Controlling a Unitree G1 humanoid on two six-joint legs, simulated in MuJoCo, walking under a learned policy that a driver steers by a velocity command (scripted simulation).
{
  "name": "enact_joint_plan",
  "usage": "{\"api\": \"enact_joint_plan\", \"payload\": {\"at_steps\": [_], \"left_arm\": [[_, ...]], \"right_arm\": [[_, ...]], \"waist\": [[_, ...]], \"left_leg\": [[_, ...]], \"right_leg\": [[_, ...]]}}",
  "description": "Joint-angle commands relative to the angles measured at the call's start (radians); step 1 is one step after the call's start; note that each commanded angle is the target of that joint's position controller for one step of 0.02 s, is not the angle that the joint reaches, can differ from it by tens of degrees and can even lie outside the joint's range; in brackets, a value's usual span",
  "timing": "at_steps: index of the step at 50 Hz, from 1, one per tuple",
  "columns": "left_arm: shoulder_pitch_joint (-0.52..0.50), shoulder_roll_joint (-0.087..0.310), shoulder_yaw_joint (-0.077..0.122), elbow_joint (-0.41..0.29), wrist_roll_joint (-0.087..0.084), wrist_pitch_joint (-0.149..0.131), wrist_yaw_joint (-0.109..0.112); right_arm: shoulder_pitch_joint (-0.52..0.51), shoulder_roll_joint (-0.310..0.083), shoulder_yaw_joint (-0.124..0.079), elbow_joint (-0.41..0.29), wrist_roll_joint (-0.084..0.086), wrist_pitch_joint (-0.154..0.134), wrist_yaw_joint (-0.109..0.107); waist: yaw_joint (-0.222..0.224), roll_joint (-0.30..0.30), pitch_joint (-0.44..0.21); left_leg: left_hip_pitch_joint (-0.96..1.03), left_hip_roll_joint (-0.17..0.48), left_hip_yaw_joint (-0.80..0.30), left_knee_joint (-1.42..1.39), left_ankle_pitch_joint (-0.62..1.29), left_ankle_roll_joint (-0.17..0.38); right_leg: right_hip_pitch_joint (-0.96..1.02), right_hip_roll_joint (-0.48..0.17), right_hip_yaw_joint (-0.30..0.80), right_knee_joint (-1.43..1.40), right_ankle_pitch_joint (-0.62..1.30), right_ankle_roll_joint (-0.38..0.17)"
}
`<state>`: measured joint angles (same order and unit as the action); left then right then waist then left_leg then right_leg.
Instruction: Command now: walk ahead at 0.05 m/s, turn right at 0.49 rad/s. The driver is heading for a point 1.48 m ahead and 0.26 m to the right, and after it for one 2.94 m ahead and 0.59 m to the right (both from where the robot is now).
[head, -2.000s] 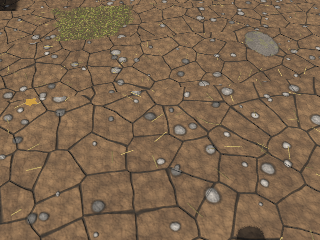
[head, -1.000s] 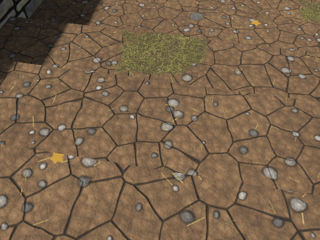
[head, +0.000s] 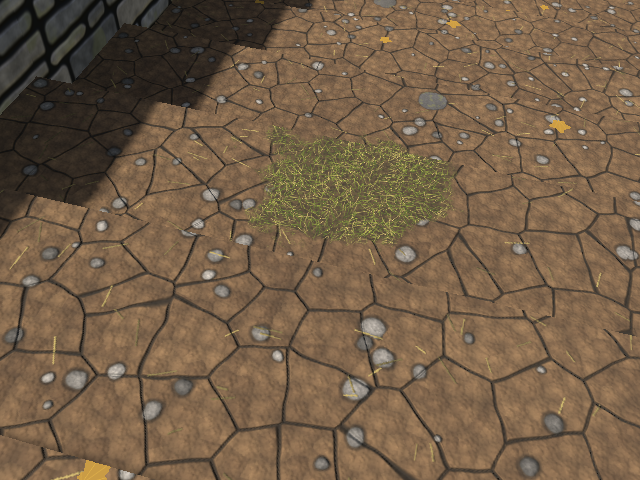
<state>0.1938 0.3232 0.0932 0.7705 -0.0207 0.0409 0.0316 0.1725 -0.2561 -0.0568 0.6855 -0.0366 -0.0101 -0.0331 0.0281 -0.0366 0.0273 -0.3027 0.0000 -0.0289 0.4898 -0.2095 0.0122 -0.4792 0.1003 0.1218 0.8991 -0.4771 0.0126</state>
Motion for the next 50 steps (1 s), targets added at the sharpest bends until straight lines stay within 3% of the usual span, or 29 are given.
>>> {"api": "enact_joint_plan", "payload": {"at_steps": [1,4,8,12,14,15,16,17,18,19,20,21,22,24,28,34,37,38,39,40,41,42,44,46,48,50], "left_arm": [[0.089,0.122,0.042,-0.029,0.002,0.016,0.013],[0.034,0.071,0.025,-0.079,-0.01,0.028,0.004],[-0.041,0.044,0.002,-0.148,-0.005,0.029,-0.023],[-0.03,0.07,0.007,-0.174,-0.004,0.035,-0.043],[0.02,0.067,0.012,-0.166,-0.003,0.038,-0.052],[0.063,0.072,0.018,-0.153,0.002,0.037,-0.049],[0.088,0.136,0.038,-0.157,0.004,0.035,-0.037],[0.092,0.267,0.061,-0.185,0.012,0.031,-0.022],[0.121,0.245,0.051,-0.193,0.048,0.007,-0.04],[0.079,0.217,0.039,-0.191,0.049,-0.013,-0.044],[0.025,0.188,0.032,-0.191,0.031,-0.022,-0.039],[-0.01,0.154,0.021,-0.197,0.014,-0.022,-0.031],[-0.033,0.144,0.014,-0.2,0.007,-0.016,-0.022],[-0.032,0.117,-0.001,-0.2,0.019,-0.009,-0.009],[-0.011,0.114,-0.005,-0.18,0.018,-0.009,0.001],[-0.028,0.12,-0.01,-0.163,0.023,-0.003,-0.017],[-0.021,0.094,-0.026,-0.14,0.011,-0.005,-0.024],[-0.007,0.088,-0.029,-0.133,0.016,-0.009,-0.024],[-0.024,0.059,-0.039,-0.141,0.02,-0.016,-0.025],[-0.043,0.035,-0.039,-0.171,0.008,-0.029,-0.023],[-0.102,0.082,-0.026,-0.192,-0.005,-0.048,-0.017],[-0.124,0.121,-0.007,-0.193,-0.017,-0.061,-0.016],[-0.071,0.098,-0.003,-0.161,-0.004,-0.074,-0.025],[-0.078,0.057,-0.01,-0.152,0.003,-0.087,-0.037],[-0.101,0.019,-0.023,-0.151,0.007,-0.096,-0.049],[-0.133,-0.009,-0.036,-0.159,0.004,-0.103,-0.058]], "right_arm": [[-0.072,-0.121,-0.029,-0.085,0.019,-0.015,-0.001],[-0.033,-0.132,-0.034,-0.064,0.018,-0.003,-0.005],[-0.007,-0.181,-0.056,-0.05,0.025,0.017,-0.008],[-0.018,-0.211,-0.069,-0.042,0.041,0.019,0.005],[-0.042,-0.212,-0.07,-0.038,0.06,0.021,0.007],[-0.026,-0.199,-0.068,-0.023,0.07,0.02,0.009],[0.022,-0.161,-0.059,-0.006,0.057,0.016,0.014],[0.007,-0.089,-0.032,-0.054,-0.002,0.011,0.018],[-0.097,-0.137,-0.045,-0.084,0.018,0.007,0.008],[-0.12,-0.172,-0.057,-0.081,0.044,0.012,0.0],[-0.102,-0.177,-0.063,-0.067,0.044,0.019,-0.008],[-0.083,-0.18,-0.067,-0.047,0.033,0.025,-0.019],[-0.063,-0.181,-0.069,-0.044,0.025,0.027,-0.022],[-0.025,-0.165,-0.066,-0.031,0.037,0.027,-0.014],[-0.049,-0.126,-0.045,-0.037,0.041,0.028,-0.006],[-0.05,-0.129,-0.034,-0.041,0.047,0.015,0.02],[0.026,-0.098,-0.023,-0.01,0.043,-0.001,0.036],[0.054,-0.108,-0.023,-0.005,0.039,-0.007,0.035],[0.113,-0.146,-0.027,-0.005,0.035,-0.015,0.031],[0.173,-0.239,-0.05,0.029,0.024,-0.021,0.036],[0.19,-0.259,-0.058,0.026,0.02,-0.03,0.04],[0.177,-0.229,-0.049,0.025,0.018,-0.039,0.03],[0.159,-0.193,-0.037,0.023,0.04,-0.047,0.015],[0.17,-0.17,-0.029,0.028,0.039,-0.047,0.008],[0.176,-0.165,-0.029,0.029,0.044,-0.044,0.01],[0.188,-0.187,-0.036,0.033,0.051,-0.042,0.013]], "waist": [[0.018,0.158,-0.066],[-0.012,0.183,-0.058],[-0.059,0.21,-0.088],[-0.058,0.226,-0.098],[-0.021,0.214,-0.103],[-0.002,0.189,-0.11],[-0.009,0.044,-0.119],[-0.039,-0.298,-0.116],[0.057,-0.218,-0.183],[0.033,-0.127,-0.127],[0.003,-0.088,-0.089],[-0.01,-0.066,-0.083],[-0.028,-0.078,-0.085],[-0.039,-0.087,-0.121],[-0.016,-0.095,-0.11],[0.01,-0.125,-0.059],[-0.03,-0.091,-0.064],[-0.037,-0.074,-0.061],[-0.057,0.003,-0.055],[-0.043,0.221,-0.019],[-0.091,0.3,0.063],[-0.09,0.252,0.111],[-0.062,0.203,0.087],[-0.07,0.188,0.066],[-0.085,0.19,0.045],[-0.1,0.197,0.035]], "left_leg": [[0.15,0.275,-0.196,-0.151,0.379,0.179],[0.176,0.242,-0.099,-0.149,0.409,0.195],[0.224,0.284,-0.071,-0.135,0.37,0.217],[0.191,0.311,-0.04,-0.103,0.376,0.209],[0.162,0.305,-0.009,-0.039,0.344,0.167],[0.115,0.28,0.025,0.02,0.272,0.117],[-0.019,0.213,0.11,0.178,0.086,0.025],[-0.319,0.062,0.17,0.501,-0.456,-0.082],[-0.368,0.006,0.002,0.677,-0.519,-0.085],[-0.391,0.024,-0.03,0.748,-0.44,-0.074],[-0.402,0.033,-0.038,0.738,-0.351,-0.067],[-0.395,0.042,-0.05,0.714,-0.288,-0.07],[-0.359,0.035,-0.052,0.706,-0.238,-0.08],[-0.305,0.014,-0.039,0.706,-0.169,-0.093],[-0.258,0.027,-0.037,0.479,-0.124,-0.1],[-0.066,0.024,-0.014,0.216,-0.173,-0.077],[0.128,-0.013,0.057,-0.008,-0.05,-0.037],[0.181,0.008,0.03,-0.005,-0.084,-0.013],[0.227,0.119,-0.1,-0.058,-0.17,0.042],[0.202,0.214,-0.313,-0.182,-0.465,0.141],[0.197,0.352,-0.571,-0.336,-0.604,0.236],[0.191,0.374,-0.603,-0.347,-0.6,0.257],[0.256,0.317,-0.489,-0.322,-0.496,0.216],[0.257,0.261,-0.365,-0.334,-0.36,0.185],[0.21,0.21,-0.245,-0.335,-0.222,0.168],[0.149,0.186,-0.167,-0.326,-0.131,0.163]], "right_leg": [[-0.138,-0.057,0.0,0.304,0.0,0.054],[-0.138,-0.073,-0.053,0.232,0.071,0.089],[-0.057,-0.124,-0.1,0.009,0.07,0.088],[0.07,-0.115,-0.172,-0.155,0.081,0.046],[0.171,-0.094,-0.208,-0.327,0.194,0.003],[0.269,-0.076,-0.203,-0.439,0.297,-0.03],[0.414,-0.156,-0.052,-0.509,0.547,-0.08],[0.543,-0.433,0.323,-0.484,0.992,-0.238],[0.457,-0.506,0.413,-0.537,0.91,-0.396],[0.424,-0.448,0.324,-0.548,0.809,-0.363],[0.403,-0.386,0.254,-0.54,0.732,-0.301],[0.395,-0.35,0.22,-0.535,0.696,-0.259],[0.366,-0.325,0.198,-0.534,0.716,-0.246],[0.364,-0.306,0.169,-0.536,0.723,-0.25],[0.377,-0.285,0.166,-0.537,0.578,-0.24],[0.252,-0.284,0.241,-0.544,0.359,-0.246],[0.149,-0.229,0.257,-0.561,-0.071,-0.195],[0.1,-0.2,0.262,-0.536,-0.169,-0.164],[0.021,-0.153,0.212,-0.405,-0.195,-0.121],[-0.101,-0.026,-0.026,-0.214,-0.127,-0.067],[-0.229,-0.03,-0.072,-0.051,-0.111,-0.038],[-0.302,-0.078,-0.027,0.069,-0.067,-0.032],[-0.354,-0.12,-0.034,0.139,0.043,-0.025],[-0.32,-0.15,-0.058,0.085,0.159,-0.017],[-0.213,-0.142,-0.108,-0.043,0.247,-0.003],[-0.085,-0.125,-0.141,-0.186,0.289,0.005]]}}
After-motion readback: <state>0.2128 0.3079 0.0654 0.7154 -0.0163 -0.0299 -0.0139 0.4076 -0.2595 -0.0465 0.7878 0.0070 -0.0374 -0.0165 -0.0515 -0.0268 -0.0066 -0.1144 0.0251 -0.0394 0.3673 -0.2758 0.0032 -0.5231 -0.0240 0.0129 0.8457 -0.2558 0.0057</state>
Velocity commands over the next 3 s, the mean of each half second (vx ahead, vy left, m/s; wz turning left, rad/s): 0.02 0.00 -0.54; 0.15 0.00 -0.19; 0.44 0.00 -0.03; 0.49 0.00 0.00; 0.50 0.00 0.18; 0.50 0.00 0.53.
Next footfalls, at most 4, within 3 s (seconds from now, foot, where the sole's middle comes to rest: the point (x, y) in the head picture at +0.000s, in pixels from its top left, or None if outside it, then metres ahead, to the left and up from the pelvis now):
0.32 right None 0.02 -0.14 -0.78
0.76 left None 0.07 0.09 -0.78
1.16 right None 0.14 -0.24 -0.78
1.86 left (373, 433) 0.65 -0.13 -0.95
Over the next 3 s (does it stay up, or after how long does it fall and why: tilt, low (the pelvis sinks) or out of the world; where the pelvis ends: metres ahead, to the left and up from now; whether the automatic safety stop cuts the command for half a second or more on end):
stays up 1.04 -0.30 -0.22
